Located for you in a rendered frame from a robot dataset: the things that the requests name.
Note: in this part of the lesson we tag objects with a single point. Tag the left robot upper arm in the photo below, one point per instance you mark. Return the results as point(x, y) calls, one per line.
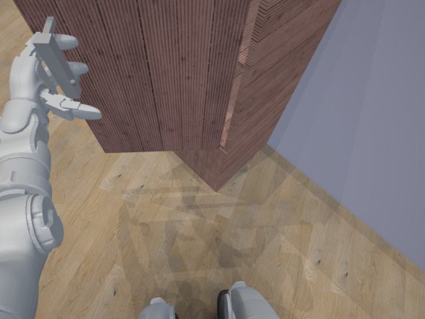
point(29, 229)

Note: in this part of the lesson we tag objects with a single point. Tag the right robot shin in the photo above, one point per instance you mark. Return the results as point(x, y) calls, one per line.
point(235, 285)

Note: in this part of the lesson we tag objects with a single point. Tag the robot left hand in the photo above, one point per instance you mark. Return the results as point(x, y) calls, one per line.
point(28, 80)

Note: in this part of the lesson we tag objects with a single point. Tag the robot left forearm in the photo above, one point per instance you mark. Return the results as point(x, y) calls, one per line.
point(24, 155)

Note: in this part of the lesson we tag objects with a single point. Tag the cupboard door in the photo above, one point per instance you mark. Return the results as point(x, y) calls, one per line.
point(160, 71)

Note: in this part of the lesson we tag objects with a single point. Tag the handle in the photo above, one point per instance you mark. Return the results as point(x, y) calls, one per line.
point(54, 59)

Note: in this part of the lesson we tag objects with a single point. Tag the robot left thigh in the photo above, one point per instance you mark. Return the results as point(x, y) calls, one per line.
point(159, 310)

